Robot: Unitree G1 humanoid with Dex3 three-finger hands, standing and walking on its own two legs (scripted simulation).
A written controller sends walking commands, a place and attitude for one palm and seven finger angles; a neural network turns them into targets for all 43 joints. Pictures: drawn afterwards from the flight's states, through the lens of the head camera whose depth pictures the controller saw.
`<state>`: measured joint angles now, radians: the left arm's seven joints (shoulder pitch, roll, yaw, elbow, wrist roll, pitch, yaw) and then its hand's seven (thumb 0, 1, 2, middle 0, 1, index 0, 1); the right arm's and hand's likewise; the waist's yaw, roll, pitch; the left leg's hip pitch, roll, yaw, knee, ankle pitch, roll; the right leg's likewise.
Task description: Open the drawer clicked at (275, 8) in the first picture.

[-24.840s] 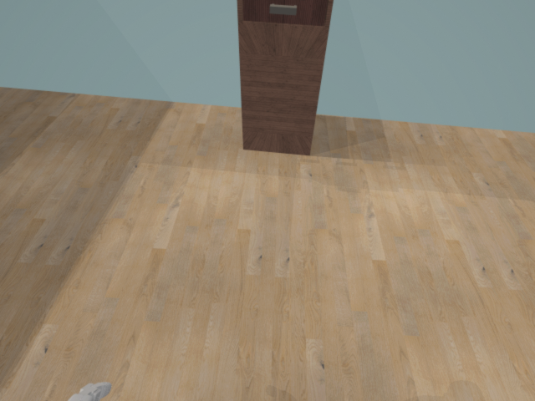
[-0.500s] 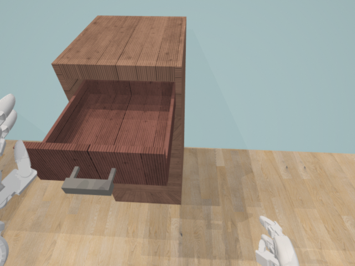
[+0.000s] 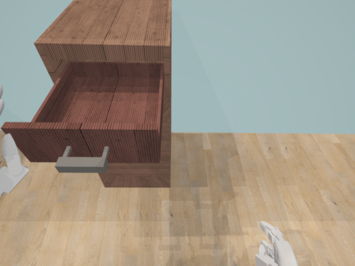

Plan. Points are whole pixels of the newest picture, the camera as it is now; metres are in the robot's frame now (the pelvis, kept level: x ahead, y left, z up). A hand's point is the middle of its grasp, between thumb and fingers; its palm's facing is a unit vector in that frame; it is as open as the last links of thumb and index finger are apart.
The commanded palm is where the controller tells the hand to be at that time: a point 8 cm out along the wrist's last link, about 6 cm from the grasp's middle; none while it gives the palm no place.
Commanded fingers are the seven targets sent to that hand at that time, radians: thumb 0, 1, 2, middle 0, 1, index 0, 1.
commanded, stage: step back with the hand held close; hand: left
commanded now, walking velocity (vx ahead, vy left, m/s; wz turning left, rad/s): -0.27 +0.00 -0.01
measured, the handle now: (85, 157) +0.35 +0.25 +0.03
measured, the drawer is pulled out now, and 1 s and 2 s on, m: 0.29 0.29 0.29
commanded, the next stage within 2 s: stop stepping back and stand still in 0.44 s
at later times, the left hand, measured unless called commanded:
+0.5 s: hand out of the picture +0.06 +0.26 +0.21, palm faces +0.47 -0.79 -0.40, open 7.4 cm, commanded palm -0.01 +0.30 +0.22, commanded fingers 0.00 0.90 0.90 -0.20 -0.30 -0.20 -0.30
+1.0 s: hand out of the picture -0.02 +0.26 +0.21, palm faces +0.42 -0.83 -0.36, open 7.4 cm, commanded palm -0.09 +0.30 +0.22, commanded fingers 0.00 0.90 0.90 -0.20 -0.30 -0.20 -0.30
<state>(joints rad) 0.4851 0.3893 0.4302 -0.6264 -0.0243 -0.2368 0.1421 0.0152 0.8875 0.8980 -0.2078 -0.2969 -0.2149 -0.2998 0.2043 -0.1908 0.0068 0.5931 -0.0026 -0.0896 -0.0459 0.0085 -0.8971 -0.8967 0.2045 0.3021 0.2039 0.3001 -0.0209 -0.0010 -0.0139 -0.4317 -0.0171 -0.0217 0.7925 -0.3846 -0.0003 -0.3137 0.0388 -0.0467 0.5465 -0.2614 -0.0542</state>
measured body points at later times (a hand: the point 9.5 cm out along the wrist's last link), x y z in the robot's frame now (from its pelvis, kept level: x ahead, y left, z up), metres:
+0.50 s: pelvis -0.13 +0.02 +0.00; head -0.12 +0.03 +0.45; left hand +0.03 +0.30 +0.23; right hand +0.06 -0.21 -0.08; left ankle -0.12 +0.13 -0.69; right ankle -0.03 -0.09 -0.73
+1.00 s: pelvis -0.23 +0.02 +0.00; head -0.23 +0.05 +0.45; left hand -0.05 +0.30 +0.23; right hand -0.08 -0.22 -0.07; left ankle -0.18 +0.13 -0.71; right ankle -0.25 -0.09 -0.73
